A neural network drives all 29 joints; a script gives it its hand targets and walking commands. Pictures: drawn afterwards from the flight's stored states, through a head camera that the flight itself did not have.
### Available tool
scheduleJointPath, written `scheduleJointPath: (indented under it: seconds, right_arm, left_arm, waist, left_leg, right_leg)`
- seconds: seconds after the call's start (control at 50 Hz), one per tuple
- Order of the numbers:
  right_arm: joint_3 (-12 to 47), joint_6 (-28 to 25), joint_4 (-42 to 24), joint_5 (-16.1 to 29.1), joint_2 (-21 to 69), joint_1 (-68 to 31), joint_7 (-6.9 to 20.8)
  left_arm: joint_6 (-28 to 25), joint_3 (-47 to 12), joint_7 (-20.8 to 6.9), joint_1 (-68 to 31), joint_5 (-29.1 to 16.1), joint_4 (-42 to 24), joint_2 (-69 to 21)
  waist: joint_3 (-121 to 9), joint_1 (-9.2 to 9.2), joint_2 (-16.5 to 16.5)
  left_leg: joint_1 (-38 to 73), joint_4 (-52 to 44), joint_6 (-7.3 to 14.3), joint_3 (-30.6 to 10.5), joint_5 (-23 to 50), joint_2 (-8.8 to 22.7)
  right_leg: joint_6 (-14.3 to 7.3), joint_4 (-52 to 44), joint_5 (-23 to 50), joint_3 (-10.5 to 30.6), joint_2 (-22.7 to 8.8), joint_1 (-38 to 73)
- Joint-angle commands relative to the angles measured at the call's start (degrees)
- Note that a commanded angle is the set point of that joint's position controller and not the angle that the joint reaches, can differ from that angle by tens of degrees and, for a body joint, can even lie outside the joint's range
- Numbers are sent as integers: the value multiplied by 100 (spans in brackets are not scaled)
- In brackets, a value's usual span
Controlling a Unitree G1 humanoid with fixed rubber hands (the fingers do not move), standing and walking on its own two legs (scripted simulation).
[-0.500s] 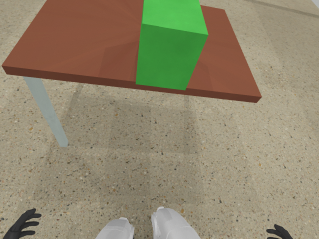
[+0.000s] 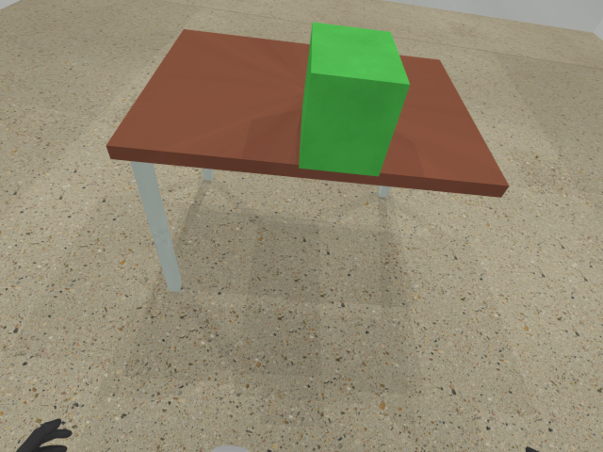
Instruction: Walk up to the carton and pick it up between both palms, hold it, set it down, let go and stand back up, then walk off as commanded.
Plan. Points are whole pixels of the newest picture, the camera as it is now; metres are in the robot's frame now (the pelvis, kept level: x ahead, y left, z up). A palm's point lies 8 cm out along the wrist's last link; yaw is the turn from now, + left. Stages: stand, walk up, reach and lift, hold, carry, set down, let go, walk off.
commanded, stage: walk off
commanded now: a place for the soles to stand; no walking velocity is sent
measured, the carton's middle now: (345, 98) +0.89 -0.06 +0.04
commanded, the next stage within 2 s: none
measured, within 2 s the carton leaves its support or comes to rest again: neither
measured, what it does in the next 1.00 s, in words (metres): steps to the right: left foot, then right foot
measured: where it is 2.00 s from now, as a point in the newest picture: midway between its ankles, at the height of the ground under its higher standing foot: outside the picture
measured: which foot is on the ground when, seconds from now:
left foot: up 0.00-0.02, down 0.04-0.54, up 0.56-0.86, down 0.88-1.00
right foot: down 0.00-0.06, up 0.08-0.48, down 0.50-1.00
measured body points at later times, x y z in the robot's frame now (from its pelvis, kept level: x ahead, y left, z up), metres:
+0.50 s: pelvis +0.02 -0.08 -0.04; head +0.03 -0.04 +0.41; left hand +0.16 +0.24 -0.15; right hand -0.02 -0.44 -0.09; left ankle -0.03 +0.13 -0.72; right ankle +0.07 -0.24 -0.73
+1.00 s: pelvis +0.10 -0.13 -0.02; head +0.14 -0.14 +0.43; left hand +0.23 +0.20 -0.10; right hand +0.18 -0.46 -0.12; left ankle +0.15 +0.01 -0.72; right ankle +0.08 -0.24 -0.72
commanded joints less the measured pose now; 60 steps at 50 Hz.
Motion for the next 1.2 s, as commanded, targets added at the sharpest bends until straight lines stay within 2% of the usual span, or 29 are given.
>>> scheduleJointPath:
  seconds: [0.0, 0.04, 0.06, 0.08, 0.1, 0.12, 0.16, 0.22, 0.32, 0.42, 0.46, 0.48, 0.5, 0.52, 0.54, 0.56, 0.6, 0.68, 0.76, 0.84, 0.86, 0.88, 0.9, 0.92, 0.96, 1.0, 1.06, 1.1, 1.18]
  right_arm:
    - [-485, -597, 227, -492, -1428, 1725, -172]
    - [-566, -585, -51, -635, -1524, 1522, -328]
    - [-505, -576, -281, -647, -1553, 1371, -373]
    - [-628, -570, -64, -661, -2136, 1228, -428]
    - [-692, -610, -98, -694, -2459, 948, -432]
    - [-646, -660, -60, -719, -2486, 782, -446]
    - [-512, -625, 39, -798, -2186, 699, -465]
    - [-434, -668, 166, -709, -1951, 1003, -482]
    - [-522, -659, 323, -706, -2227, 1161, -429]
    - [-525, -655, 282, -794, -2216, 759, -367]
    - [-429, -601, 155, -850, -1991, 438, -295]
    - [-311, -569, 220, -853, -1665, 604, -274]
    - [-191, -541, 52, -801, -1243, 404, -276]
    - [-113, -561, -199, -690, -1058, 278, -259]
    - [-250, -564, -93, -637, -1498, 451, -269]
    - [-260, -560, -59, -650, -1551, 382, -295]
    - [-238, -555, -13, -537, -1551, 258, -200]
    - [-285, -463, 84, -515, -1463, 586, -17]
    - [-246, -418, -55, -508, -1307, 203, 15]
    - [-177, -497, -11, -554, -1073, 362, -11]
    - [-190, -546, 90, -572, -1112, 619, -51]
    - [-216, -596, 44, -672, -1268, 742, -86]
    - [-222, -625, -130, -652, -1578, 485, -124]
    - [-200, -592, -29, -600, -1632, 273, -120]
    - [-80, -555, 22, -628, -1453, -112, -104]
    - [-23, -521, -83, -596, -1220, -300, -88]
    - [-36, -432, -19, -558, -1096, -252, -99]
    - [-71, -405, 24, -575, -1127, -274, -81]
    - [-111, -468, 17, -610, -1239, -182, -74]
  left_arm:
    - [-74, 300, -168, -279, 472, -558, 737]
    - [6, 273, -160, 155, 412, -536, 493]
    - [31, 296, -158, 325, 395, -710, 459]
    - [119, 407, -276, -92, 467, -737, 848]
    - [65, 439, -252, -498, 558, -884, 963]
    - [37, 455, -269, -870, 546, -922, 1107]
    - [118, 522, -343, -692, 411, -664, 1153]
    - [65, 516, -414, -567, 405, -697, 1069]
    - [36, 616, -506, -975, 436, -822, 1107]
    - [-110, 566, -556, -661, 363, -647, 937]
    - [-215, 643, -495, 317, 323, -283, 960]
    - [-270, 733, -411, 892, 334, -68, 1132]
    - [-314, 736, -294, 1470, 366, 6, 1370]
    - [-338, 681, -219, 1341, 383, -133, 1612]
    - [-286, 671, -261, 753, 345, -173, 1887]
    - [-277, 603, -264, 368, 324, -239, 1907]
    - [-344, 479, -204, 95, 311, -195, 1356]
    - [-463, 401, -150, -381, 304, -114, 1030]
    - [-587, 296, -66, -282, 314, -152, 1102]
    - [-524, 168, 3, -502, 212, -274, 866]
    - [-480, 132, 13, -724, 147, -344, 744]
    - [-449, 106, 30, -744, 40, -384, 553]
    - [-395, 98, 28, -478, -31, -350, 383]
    - [-359, 145, 70, -399, -17, -255, 578]
    - [-482, 99, 72, -402, 29, -193, 467]
    - [-577, 164, 62, -187, 105, -192, 709]
    - [-572, 248, 114, -124, 158, -248, 1028]
    - [-545, 212, 138, -286, 146, -193, 929]
    - [-500, 157, 120, -521, 25, -120, 690]
  waist:
    - [-409, -889, 549]
    - [-370, -558, 389]
    - [-601, -277, 219]
    - [-600, -552, 943]
    - [-41, -607, 1273]
    - [565, -582, 1108]
    - [1160, -384, 853]
    - [941, -355, 1084]
    - [865, -501, 1580]
    - [410, -291, 2125]
    - [-85, 277, 1580]
    - [-523, 604, 386]
    - [-647, 967, -860]
    - [-479, 778, -1802]
    - [-156, 291, -1222]
    - [304, 113, -825]
    - [980, -57, -314]
    - [849, -150, -856]
    - [459, -57, -665]
    - [-193, -273, -695]
    - [-482, -410, -414]
    - [-900, -449, 333]
    - [-1112, -238, 651]
    - [-1008, -117, 488]
    - [-683, 26, 361]
    - [-1031, 102, 16]
    - [-981, 83, -13]
    - [-733, -10, 100]
    - [-1100, -135, 500]
  left_leg:
    - [2427, -5114, -220, -1107, 1658, 717]
    - [3096, -3896, -326, -1763, 2216, 1090]
    - [2949, -3761, 1, -2034, 2336, 1691]
    - [2338, -4187, 651, -3402, 2329, 2659]
    - [1791, -4308, 1250, -3996, 2000, 2899]
    - [1053, -4533, 1411, -4005, 1042, 2887]
    - [520, -4326, 1051, -2633, 1072, 2433]
    - [860, -3979, 978, -1990, 2493, 2096]
    - [791, -4088, 1464, -2119, 1041, 2365]
    - [670, -3612, 1254, -1323, 2210, 2188]
    - [-225, -2236, 955, -620, 2308, 1703]
    - [-635, -787, 678, -22, 2736, 1218]
    - [-1295, 748, 450, 349, 1943, 672]
    - [-2313, 1087, 301, 61, -557, -56]
    - [-1998, 1201, 418, -267, -652, 171]
    - [-1824, 1340, 516, -467, -578, 289]
    - [-1520, 844, 517, -204, 137, 568]
    - [-1193, -234, 347, -83, 306, 497]
    - [-978, -1097, 250, -298, -9, 448]
    - [217, -3178, 294, -15, 1244, 372]
    - [1057, -3541, 379, -311, 2547, 567]
    - [1800, -3675, 547, -1436, 3790, 1071]
    - [1864, -3805, 1021, -3038, 4799, 2013]
    - [1515, -3798, 1510, -3364, 4932, 2237]
    - [1030, -3371, 1374, -2743, 5052, 1917]
    - [487, -2586, 649, -1348, 5097, 1034]
    - [-86, -1803, 173, -230, 2648, 398]
    - [-35, -1973, 255, -241, 2418, 423]
    - [1075, -2630, 744, -1225, 4451, 984]
  right_leg:
    - [-261, 2181, -177, 338, -62, -1022]
    - [8, 2612, -1255, 644, 84, -2842]
    - [91, 2582, -1359, 524, -85, -2900]
    - [171, 2969, -1412, 735, 276, -3077]
    - [219, 3393, -1353, 1252, 169, -3362]
    - [261, 3413, -1128, 1392, 22, -3332]
    - [288, 3251, -521, 1260, 15, -3102]
    - [296, 3194, -181, 1001, 32, -3095]
    - [355, 2879, -88, 922, -250, -3173]
    - [212, 1412, -140, 38, -597, -1926]
    - [59, 270, -249, -239, -401, -34]
    - [56, -71, -478, -233, -170, 1053]
    - [-121, -765, -1014, 621, -541, 1337]
    - [-568, -1317, -1134, 2940, -1336, 1294]
    - [-1100, -2200, -1682, 4400, -1854, 423]
    - [-1081, -2396, -1898, 4384, -1999, -331]
    - [-635, -2035, -1530, 2816, -1435, -1095]
    - [-802, -1928, -1417, 2377, -1420, -1091]
    - [-939, -1260, 1020, 2049, -1559, -622]
    - [-357, 187, 3963, 795, -1035, -239]
    - [-117, 785, 3824, 493, -860, -704]
    - [113, 1693, 2844, 190, -533, -1338]
    - [434, 2020, 890, -104, -127, -1641]
    - [321, 1807, -1027, 6, -42, -1405]
    - [127, 525, -644, 130, -251, -990]
    - [-31, -141, 2632, 448, -644, 235]
    - [-537, -4, 4997, 1261, -1442, 464]
    - [-378, 188, 4903, 983, -1287, 285]
    - [126, 706, 3300, 310, -641, -483]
